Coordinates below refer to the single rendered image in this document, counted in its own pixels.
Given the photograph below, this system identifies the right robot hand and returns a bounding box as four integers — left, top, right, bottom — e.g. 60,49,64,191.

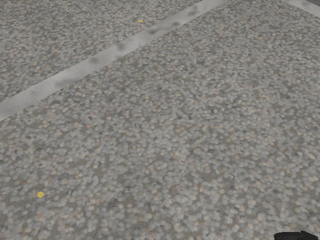
274,230,319,240

